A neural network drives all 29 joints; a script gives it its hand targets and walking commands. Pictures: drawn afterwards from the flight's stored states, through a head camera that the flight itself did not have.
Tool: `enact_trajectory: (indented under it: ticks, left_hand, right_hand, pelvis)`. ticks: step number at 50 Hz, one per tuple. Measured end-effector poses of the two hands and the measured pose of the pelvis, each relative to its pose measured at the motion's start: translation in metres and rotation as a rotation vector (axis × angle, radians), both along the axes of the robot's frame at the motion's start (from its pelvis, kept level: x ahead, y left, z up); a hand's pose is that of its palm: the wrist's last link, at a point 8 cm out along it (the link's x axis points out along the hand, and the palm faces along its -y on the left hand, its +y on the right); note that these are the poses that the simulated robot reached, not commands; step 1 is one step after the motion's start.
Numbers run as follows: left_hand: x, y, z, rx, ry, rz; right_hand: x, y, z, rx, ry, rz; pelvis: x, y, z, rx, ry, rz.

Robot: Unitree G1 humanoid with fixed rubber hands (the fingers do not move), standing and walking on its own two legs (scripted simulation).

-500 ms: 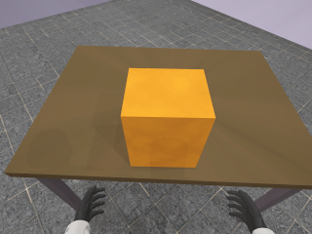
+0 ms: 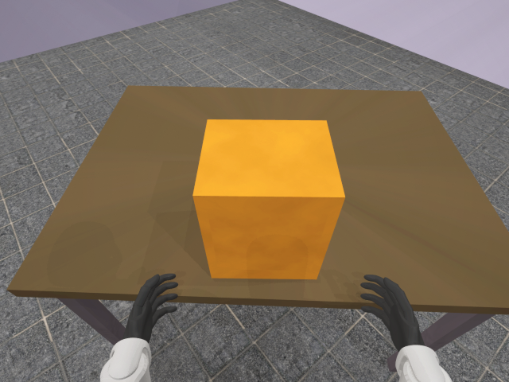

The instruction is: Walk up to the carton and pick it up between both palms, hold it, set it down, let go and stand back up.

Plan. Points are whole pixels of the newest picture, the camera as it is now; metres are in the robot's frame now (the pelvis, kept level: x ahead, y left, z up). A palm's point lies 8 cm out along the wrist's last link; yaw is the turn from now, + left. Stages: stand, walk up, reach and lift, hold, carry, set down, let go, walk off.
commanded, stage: reach and lift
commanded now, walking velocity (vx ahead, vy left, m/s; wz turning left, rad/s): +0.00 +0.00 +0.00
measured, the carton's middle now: (265, 204) +0.41 +0.04 +0.03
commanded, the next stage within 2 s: none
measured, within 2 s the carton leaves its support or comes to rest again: neither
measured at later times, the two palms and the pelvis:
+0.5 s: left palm (147, 280) +0.25 +0.21 +0.02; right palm (398, 284) +0.28 -0.18 +0.02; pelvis +0.00 +0.00 +0.00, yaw -1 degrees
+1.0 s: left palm (143, 220) +0.32 +0.22 +0.09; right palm (399, 228) +0.34 -0.17 +0.08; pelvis -0.02 +0.00 +0.00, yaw -1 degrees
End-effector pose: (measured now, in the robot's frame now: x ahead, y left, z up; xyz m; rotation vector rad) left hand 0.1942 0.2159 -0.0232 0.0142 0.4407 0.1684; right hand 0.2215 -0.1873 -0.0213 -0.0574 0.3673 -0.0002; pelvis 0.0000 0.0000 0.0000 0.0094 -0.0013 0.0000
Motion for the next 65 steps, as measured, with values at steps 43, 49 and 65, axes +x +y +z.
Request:
enact_trajectory:
  ticks: [43, 49, 65]
  left_hand:
    - [0.108, 0.005, 0.093, -0.021, -0.132, 0.004]
    - [0.122, 0.006, 0.11, -0.019, -0.139, 0.002]
    - [0.171, 0.007, 0.139, -0.035, -0.128, -0.003]
  right_hand:
    - [0.105, 0.014, 0.083, 0.045, -0.13, -0.024]
    - [0.12, 0.013, 0.097, 0.054, -0.141, -0.024]
    - [0.165, 0.006, 0.139, 0.036, -0.113, -0.028]
  pelvis:
    - [-0.014, 0.001, 0.0, -0.008, 0.043, -0.015]
    - [-0.018, 0.002, -0.001, -0.012, 0.066, -0.014]
    - [-0.023, 0.0, -0.003, -0.021, 0.132, -0.008]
